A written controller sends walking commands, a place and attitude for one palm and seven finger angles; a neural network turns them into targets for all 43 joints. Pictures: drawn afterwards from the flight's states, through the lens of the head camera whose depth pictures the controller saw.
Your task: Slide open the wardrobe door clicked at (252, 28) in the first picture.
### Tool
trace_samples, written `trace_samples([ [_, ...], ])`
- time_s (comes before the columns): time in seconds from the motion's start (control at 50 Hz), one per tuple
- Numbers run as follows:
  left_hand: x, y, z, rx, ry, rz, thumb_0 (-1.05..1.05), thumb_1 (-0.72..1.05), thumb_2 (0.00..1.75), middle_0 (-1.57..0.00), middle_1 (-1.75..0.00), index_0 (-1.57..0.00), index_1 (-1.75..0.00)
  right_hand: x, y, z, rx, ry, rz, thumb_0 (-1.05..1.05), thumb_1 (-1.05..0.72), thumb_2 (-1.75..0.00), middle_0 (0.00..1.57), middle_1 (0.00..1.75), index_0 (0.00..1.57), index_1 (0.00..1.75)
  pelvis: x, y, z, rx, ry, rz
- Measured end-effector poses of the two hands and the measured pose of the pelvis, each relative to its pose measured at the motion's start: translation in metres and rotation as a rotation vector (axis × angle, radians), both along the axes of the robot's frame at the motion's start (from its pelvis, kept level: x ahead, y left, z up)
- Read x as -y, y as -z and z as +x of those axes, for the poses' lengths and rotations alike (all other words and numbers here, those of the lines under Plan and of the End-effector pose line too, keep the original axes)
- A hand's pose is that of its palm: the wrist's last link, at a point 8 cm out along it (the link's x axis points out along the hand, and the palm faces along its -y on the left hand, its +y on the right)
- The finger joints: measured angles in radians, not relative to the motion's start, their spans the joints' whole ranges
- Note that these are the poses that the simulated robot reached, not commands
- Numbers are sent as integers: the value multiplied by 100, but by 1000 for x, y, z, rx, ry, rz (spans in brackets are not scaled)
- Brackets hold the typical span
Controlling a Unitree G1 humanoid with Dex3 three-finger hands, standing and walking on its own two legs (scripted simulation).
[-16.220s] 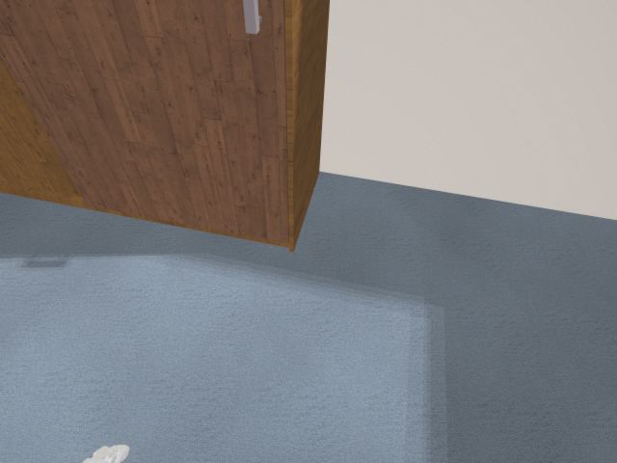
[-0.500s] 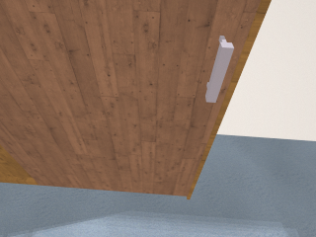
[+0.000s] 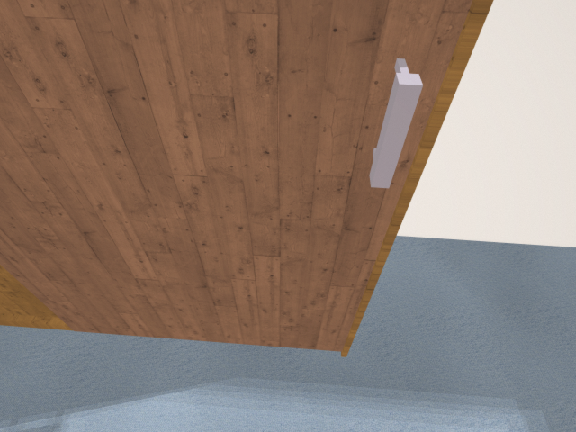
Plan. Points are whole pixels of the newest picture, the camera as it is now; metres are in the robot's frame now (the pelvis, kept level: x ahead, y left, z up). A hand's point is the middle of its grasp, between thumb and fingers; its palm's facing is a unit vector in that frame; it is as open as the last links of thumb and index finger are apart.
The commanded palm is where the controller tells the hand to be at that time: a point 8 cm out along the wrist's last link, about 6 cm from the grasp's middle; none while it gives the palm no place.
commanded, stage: look again from close up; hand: right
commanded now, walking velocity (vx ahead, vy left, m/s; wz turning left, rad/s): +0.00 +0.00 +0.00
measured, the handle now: (389, 126) +0.46 -0.10 +0.20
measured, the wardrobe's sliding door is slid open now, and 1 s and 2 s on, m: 0.00 0.00 0.00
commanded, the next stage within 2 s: raise the hand with hooked fingers in 0.32 s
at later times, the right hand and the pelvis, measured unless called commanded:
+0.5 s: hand out of the picture +0.06 -0.18 -0.14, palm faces +0.17 +0.96 -0.23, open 7.3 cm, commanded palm +0.10 -0.22 -0.05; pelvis +0.00 +0.01 +0.00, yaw +0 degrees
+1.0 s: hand (466, 425) +0.15 -0.19 +0.03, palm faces +0.14 +0.99 -0.07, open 9.5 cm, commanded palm +0.13 -0.24 +0.04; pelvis -0.03 +0.05 -0.05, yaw -4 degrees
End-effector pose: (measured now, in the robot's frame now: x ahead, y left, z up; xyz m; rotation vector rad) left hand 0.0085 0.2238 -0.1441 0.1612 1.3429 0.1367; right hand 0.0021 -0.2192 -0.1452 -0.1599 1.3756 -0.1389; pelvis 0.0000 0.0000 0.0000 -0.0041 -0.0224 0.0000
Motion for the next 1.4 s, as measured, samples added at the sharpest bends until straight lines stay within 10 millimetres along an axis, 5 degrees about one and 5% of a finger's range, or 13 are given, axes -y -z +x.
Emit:
trace_samples([
  [0.46,-10,-2,0,-5,-10,3,1,92,90,-20,-30,-20,-30,-9,-5,4,25,57,-9,1,-92,-90,21,30,20,30,-11,-1,1,-4,4,5],
  [0.54,-24,-15,31,273,-2,45,1,92,90,-21,-30,-20,-30,12,-74,79,546,113,-107,4,-93,-89,21,31,21,31,-14,3,-2,-13,23,-9],
  [0.6,-36,-25,67,469,38,62,1,92,90,-21,-30,-20,-30,10,-133,136,940,72,-103,3,-89,-87,21,34,20,34,-17,10,-10,-39,45,-2],
  [0.66,-48,-40,105,644,71,77,1,92,90,-21,-30,-20,-30,-1,-168,168,1265,-11,-18,2,-84,-85,21,37,21,37,-23,21,-18,-91,32,-4],
  [0.76,-65,-67,155,858,126,106,1,91,90,-21,-30,-20,-30,-15,-157,160,1394,-172,139,1,-72,-81,22,43,22,43,-36,42,-28,-136,15,-10],
  [0.88,-65,-82,184,935,190,129,1,91,90,-20,-30,-20,-30,8,-137,115,1269,-28,72,1,-57,-75,23,52,23,52,-45,49,-28,-133,40,9],
  [0.96,-52,-70,182,887,241,101,1,91,90,-20,-30,-20,-30,18,-162,110,1367,-31,-9,2,-47,-71,24,58,23,58,-48,48,-28,-118,67,31],
  [1.12,-31,-44,144,762,185,16,1,90,90,-21,-30,-21,-30,27,-195,156,1351,-170,85,1,-29,-63,25,70,25,70,-45,35,-28,-93,62,33],
  [1.26,-34,-47,119,734,138,33,1,90,90,-21,-30,-21,-30,48,-224,174,1374,-129,61,1,-12,-56,26,80,26,80,-35,24,-20,-81,37,22],
  [1.4,-39,-61,128,761,153,86,1,90,90,-21,-30,-21,-30,58,-241,182,1393,-132,59,1,4,-49,27,91,27,91,-23,18,-17,-53,36,21],
])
